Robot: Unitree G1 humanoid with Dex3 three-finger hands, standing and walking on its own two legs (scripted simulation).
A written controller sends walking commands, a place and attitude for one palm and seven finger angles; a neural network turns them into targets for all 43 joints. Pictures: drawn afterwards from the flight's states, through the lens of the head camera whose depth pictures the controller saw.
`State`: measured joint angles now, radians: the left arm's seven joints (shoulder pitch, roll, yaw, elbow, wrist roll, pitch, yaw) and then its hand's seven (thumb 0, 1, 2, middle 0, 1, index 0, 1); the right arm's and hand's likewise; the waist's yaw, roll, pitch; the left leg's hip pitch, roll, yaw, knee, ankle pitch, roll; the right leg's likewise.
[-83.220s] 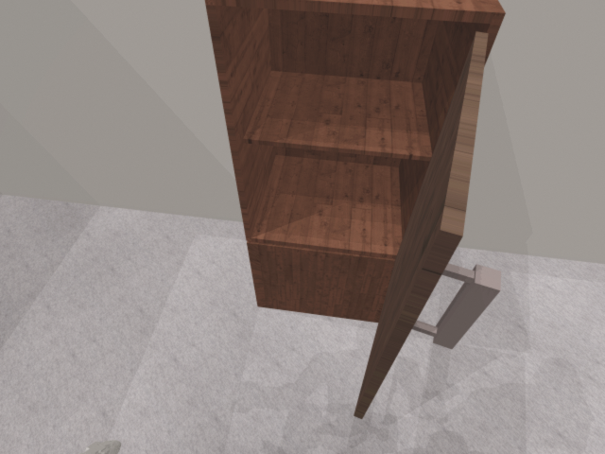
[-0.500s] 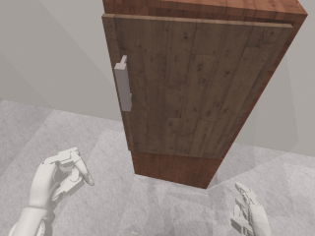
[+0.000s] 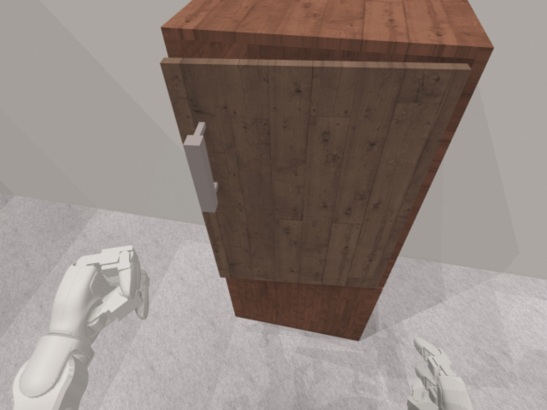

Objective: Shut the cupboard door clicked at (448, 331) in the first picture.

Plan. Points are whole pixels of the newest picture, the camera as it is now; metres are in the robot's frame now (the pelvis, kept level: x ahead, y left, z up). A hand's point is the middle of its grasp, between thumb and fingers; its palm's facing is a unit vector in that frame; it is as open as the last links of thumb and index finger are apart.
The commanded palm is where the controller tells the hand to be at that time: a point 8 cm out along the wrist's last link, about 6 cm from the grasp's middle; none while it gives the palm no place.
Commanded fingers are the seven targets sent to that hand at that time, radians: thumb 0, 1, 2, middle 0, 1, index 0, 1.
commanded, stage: raise the hand and make a fist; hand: left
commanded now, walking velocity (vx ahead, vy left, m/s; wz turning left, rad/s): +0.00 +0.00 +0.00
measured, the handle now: (205, 168) +0.47 +0.16 +0.10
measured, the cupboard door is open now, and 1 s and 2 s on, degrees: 7 7 7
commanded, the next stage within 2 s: bring the fist close to the handle in 0.24 s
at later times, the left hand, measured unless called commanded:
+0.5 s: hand (145, 294) +0.23 +0.18 +0.10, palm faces +0.01 -1.00 -0.04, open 3.1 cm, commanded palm +0.22 +0.23 +0.11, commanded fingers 0.00 0.90 0.90 -1.30 -1.50 -1.30 -1.50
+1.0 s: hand (187, 245) +0.31 +0.15 +0.11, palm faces -0.02 -1.00 -0.03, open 3.1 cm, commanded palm +0.29 +0.20 +0.11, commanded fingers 0.00 0.90 0.90 -1.30 -1.50 -1.30 -1.50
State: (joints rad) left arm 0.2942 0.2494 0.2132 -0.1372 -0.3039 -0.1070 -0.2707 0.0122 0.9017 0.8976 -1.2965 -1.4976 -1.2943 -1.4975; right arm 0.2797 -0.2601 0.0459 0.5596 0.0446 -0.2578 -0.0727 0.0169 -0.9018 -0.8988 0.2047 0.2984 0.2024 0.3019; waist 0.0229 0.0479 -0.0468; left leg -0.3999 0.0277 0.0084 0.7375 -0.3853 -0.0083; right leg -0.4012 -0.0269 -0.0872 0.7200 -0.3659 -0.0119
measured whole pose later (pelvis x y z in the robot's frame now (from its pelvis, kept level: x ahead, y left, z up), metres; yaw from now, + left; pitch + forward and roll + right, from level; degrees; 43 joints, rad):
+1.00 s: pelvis -0.01 +0.00 +0.00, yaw -1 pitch +2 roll +0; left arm -0.06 0.18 0.11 0.13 -0.19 -0.10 -0.12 0.01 0.90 0.90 -1.30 -1.50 -1.30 -1.50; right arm 0.25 -0.24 0.05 0.60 0.03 -0.21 -0.05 0.02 -0.90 -0.90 0.20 0.30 0.20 0.30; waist 0.00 0.04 -0.03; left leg -0.38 0.02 0.03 0.70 -0.36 0.00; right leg -0.40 -0.03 -0.06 0.70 -0.34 -0.01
